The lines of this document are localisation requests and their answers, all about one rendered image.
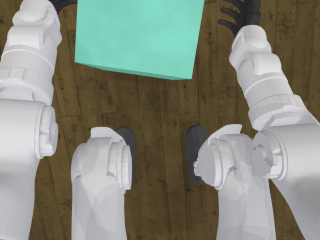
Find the robot left thigh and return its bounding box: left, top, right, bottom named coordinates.
left=71, top=137, right=132, bottom=240

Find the robot left hand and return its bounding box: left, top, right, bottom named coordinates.
left=48, top=0, right=78, bottom=16

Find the robot left upper arm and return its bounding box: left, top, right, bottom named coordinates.
left=0, top=98, right=59, bottom=240

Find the robot right foot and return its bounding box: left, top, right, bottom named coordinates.
left=185, top=124, right=208, bottom=185

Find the carton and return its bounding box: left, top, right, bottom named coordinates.
left=74, top=0, right=205, bottom=80

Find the left robot forearm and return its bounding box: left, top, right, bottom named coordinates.
left=0, top=0, right=62, bottom=106

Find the robot right upper arm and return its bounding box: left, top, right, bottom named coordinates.
left=251, top=123, right=320, bottom=240

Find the right robot forearm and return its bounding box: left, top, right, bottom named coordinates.
left=229, top=25, right=320, bottom=131

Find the robot right hand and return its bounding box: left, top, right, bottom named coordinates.
left=217, top=0, right=261, bottom=39

